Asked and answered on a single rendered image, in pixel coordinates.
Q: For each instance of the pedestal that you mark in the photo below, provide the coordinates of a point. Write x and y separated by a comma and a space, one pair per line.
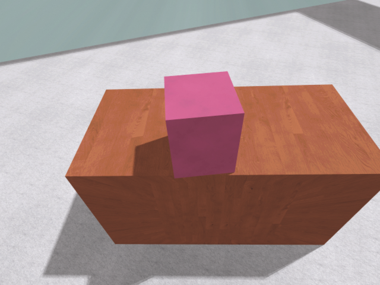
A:
305, 166

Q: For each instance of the carton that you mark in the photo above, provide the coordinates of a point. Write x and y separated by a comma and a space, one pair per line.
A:
204, 119

